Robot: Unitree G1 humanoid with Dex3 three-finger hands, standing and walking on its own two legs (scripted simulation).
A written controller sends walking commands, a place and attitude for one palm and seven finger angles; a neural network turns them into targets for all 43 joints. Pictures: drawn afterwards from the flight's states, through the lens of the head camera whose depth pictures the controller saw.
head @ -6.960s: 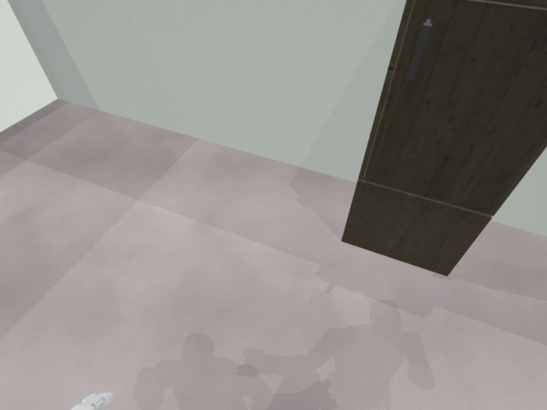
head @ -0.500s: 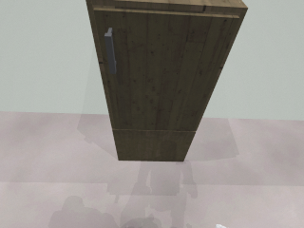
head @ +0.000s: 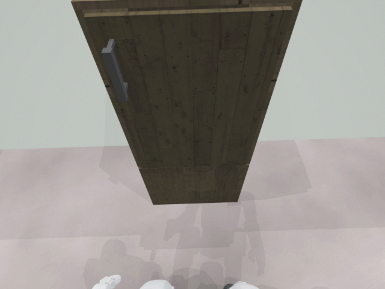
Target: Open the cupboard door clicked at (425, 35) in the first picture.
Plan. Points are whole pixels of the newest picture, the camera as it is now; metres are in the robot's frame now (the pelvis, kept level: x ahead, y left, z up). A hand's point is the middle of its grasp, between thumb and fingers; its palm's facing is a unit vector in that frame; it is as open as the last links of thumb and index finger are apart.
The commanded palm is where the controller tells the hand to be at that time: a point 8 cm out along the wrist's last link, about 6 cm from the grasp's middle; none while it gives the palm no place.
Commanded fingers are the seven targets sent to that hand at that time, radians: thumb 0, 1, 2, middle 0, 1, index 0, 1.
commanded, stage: come to a stop and stand still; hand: left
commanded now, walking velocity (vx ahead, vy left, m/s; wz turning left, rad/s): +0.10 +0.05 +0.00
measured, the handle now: (117, 71) +0.54 +0.20 +0.14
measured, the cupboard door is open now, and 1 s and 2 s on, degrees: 0 0 0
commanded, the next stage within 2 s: none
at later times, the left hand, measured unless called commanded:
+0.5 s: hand out of the picture -0.03 +0.21 -0.16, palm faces -0.01 -0.98 -0.18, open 7.4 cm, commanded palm none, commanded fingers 0.00 0.90 0.90 -0.20 -0.30 -0.20 -0.30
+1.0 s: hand out of the picture -0.02 +0.14 -0.16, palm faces +0.03 -0.98 -0.21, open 7.2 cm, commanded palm none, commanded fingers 0.00 0.90 0.90 -0.20 -0.30 -0.20 -0.30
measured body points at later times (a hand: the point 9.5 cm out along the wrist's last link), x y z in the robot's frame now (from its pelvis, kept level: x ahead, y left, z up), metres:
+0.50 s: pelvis -0.03 +0.03 +0.02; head +0.00 +0.04 +0.47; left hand -0.03 +0.27 -0.15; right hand -0.06 -0.18 -0.13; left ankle -0.04 +0.13 -0.73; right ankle -0.05 -0.10 -0.69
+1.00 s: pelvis -0.03 -0.04 +0.01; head -0.03 -0.05 +0.46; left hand -0.02 +0.19 -0.14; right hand -0.04 -0.25 -0.16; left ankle -0.04 +0.13 -0.73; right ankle -0.04 -0.11 -0.73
